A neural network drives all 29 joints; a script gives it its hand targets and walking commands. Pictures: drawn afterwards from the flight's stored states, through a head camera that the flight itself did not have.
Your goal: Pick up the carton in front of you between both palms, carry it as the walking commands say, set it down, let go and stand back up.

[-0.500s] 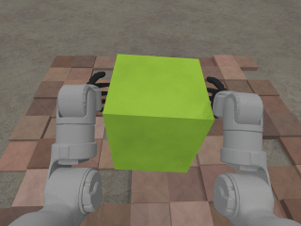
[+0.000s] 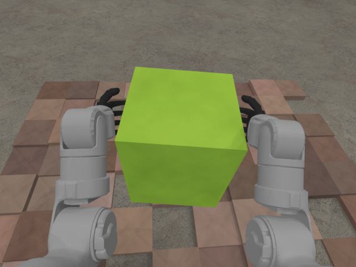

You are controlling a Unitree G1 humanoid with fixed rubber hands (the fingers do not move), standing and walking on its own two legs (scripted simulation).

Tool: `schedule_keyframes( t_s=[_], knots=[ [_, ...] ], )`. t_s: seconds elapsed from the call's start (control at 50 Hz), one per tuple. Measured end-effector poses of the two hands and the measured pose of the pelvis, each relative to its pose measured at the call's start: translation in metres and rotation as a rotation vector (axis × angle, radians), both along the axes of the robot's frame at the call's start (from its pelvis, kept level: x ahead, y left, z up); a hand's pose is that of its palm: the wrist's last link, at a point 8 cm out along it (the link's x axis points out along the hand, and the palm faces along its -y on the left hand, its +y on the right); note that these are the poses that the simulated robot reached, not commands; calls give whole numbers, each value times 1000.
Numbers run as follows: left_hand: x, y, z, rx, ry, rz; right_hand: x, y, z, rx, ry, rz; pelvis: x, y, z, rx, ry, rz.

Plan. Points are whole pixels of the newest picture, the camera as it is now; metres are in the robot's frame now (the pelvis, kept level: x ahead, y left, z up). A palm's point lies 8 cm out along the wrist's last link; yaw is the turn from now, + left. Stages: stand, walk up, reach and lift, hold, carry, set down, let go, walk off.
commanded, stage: carry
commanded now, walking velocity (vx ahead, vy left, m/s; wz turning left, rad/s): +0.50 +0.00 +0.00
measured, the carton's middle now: (178, 142) +0.39 -0.02 +0.08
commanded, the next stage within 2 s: none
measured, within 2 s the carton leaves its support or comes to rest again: neither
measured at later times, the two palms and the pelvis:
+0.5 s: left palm (125, 67) +0.66 +0.13 +0.10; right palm (221, 65) +0.69 -0.17 +0.09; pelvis +0.31 -0.05 +0.00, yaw +0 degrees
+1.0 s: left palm (148, 19) +0.99 +0.07 +0.10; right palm (222, 25) +0.97 -0.22 +0.10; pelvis +0.67 -0.04 -0.01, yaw -1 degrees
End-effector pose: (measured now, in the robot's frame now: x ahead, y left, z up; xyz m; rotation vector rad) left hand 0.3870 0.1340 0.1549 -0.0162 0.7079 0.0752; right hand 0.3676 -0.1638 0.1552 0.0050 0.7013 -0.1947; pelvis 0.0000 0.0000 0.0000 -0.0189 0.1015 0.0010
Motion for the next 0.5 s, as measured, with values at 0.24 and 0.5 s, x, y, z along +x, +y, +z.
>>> schedule_keyframes(
  t_s=[0.24,0.5],
  knots=[
    [149,-22,-43,45,53,24,163,-23,-47,9,54,50,172,-28,-19,21,-27,-2],
    [272,-3,-58,42,45,137,321,-2,-62,44,45,129,311,-46,-1,27,6,3]
  ],
)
